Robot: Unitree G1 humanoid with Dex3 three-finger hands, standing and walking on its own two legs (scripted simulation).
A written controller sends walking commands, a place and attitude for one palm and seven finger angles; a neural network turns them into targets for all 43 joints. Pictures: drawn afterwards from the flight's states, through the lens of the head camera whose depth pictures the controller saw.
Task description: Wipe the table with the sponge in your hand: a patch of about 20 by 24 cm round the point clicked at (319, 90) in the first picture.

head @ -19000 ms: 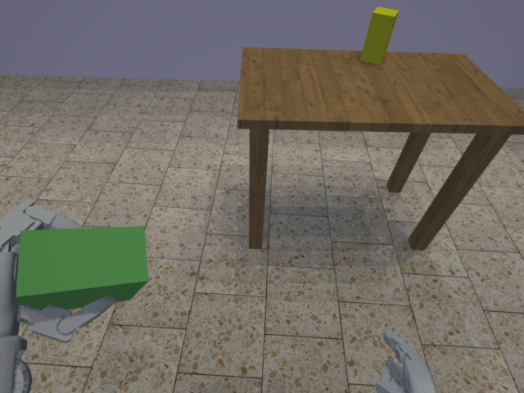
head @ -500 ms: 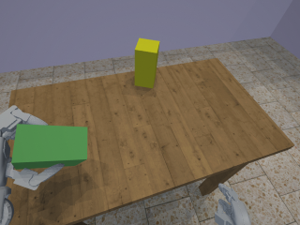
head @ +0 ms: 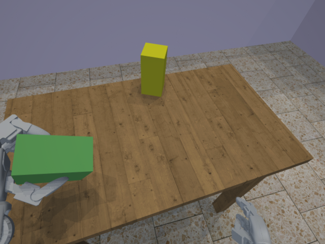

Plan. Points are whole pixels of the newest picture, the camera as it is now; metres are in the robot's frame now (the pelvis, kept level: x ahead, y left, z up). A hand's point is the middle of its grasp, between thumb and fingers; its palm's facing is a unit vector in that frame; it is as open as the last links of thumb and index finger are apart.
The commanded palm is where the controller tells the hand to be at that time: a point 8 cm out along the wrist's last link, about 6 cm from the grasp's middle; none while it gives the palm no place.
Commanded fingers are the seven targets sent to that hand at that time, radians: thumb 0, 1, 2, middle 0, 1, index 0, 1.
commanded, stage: shuffle to correct the standing spot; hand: left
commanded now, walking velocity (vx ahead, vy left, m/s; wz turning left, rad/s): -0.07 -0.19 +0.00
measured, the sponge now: (65, 160) +0.23 +0.21 +0.13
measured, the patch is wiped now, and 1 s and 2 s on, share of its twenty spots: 0.00 0.00 0.00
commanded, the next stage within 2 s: come to a stop and stand still in 0.50 s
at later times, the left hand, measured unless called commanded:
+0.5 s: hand (75, 166) +0.21 +0.18 +0.15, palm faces +0.33 -0.87 -0.38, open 10.4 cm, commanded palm +0.16 +0.22 +0.17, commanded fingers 0.00 0.10 1.30 -1.20 -1.60 -1.20 -1.60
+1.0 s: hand (44, 156) +0.23 +0.24 +0.15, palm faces +0.42 -0.82 -0.39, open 10.4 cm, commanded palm +0.16 +0.24 +0.17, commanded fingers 0.00 0.10 1.30 -1.20 -1.60 -1.20 -1.60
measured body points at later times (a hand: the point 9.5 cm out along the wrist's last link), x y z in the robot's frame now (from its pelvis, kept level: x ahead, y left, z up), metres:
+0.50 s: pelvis -0.01 -0.06 +0.00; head +0.03 -0.05 +0.44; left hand +0.19 +0.23 +0.17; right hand +0.17 -0.29 -0.09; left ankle +0.01 +0.09 -0.74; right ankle +0.00 -0.13 -0.74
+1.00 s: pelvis -0.01 -0.03 +0.00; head +0.02 -0.02 +0.44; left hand +0.20 +0.28 +0.18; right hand +0.15 -0.28 -0.08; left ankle +0.01 +0.09 -0.74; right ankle +0.00 -0.13 -0.74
